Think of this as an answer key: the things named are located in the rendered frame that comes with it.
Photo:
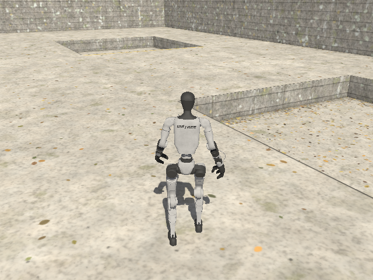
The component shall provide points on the left robot upper arm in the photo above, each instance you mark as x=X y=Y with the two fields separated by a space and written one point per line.
x=165 y=131

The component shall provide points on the robot right forearm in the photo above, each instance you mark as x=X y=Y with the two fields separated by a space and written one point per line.
x=216 y=156

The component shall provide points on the robot left forearm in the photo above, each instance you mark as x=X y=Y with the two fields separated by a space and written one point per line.
x=159 y=150

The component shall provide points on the robot head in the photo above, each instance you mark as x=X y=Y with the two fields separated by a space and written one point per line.
x=187 y=101

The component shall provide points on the left robot hand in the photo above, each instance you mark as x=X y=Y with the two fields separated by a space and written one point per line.
x=160 y=161

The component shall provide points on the right robot hand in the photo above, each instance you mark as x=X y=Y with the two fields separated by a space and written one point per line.
x=221 y=170

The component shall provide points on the right robot upper arm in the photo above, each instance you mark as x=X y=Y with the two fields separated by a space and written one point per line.
x=205 y=123

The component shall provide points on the robot left thigh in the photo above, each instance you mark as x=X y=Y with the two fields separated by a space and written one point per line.
x=171 y=179

